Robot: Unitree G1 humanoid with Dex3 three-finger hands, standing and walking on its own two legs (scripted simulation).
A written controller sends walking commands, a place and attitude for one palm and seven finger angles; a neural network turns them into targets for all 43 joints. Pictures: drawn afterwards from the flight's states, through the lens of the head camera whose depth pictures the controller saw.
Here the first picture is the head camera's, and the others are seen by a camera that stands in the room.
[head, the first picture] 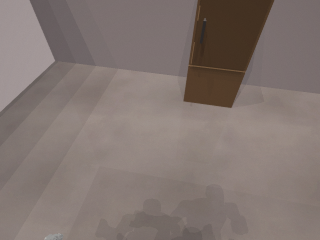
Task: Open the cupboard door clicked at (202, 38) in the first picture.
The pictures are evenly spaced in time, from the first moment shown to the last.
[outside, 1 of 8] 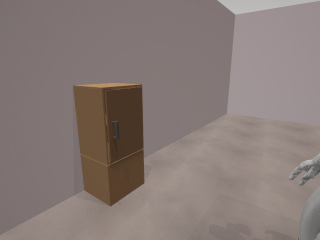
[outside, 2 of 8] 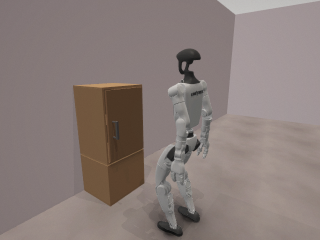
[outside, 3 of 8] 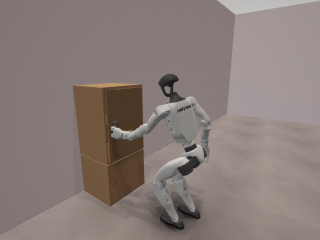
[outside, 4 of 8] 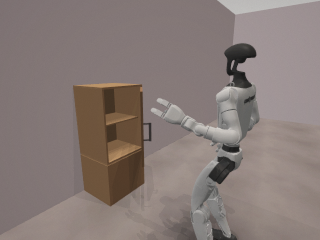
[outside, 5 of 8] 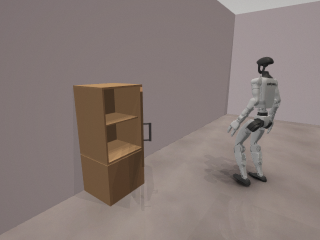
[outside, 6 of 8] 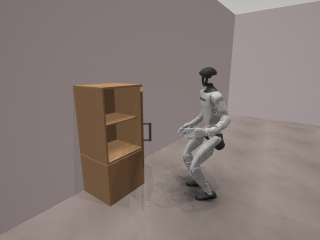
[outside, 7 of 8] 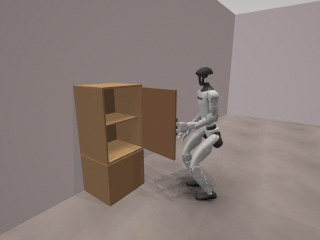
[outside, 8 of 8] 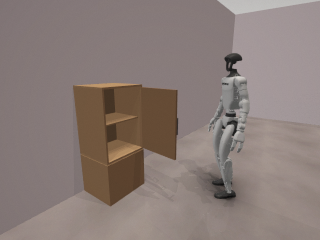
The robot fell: no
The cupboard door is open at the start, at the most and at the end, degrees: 0 84 84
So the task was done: yes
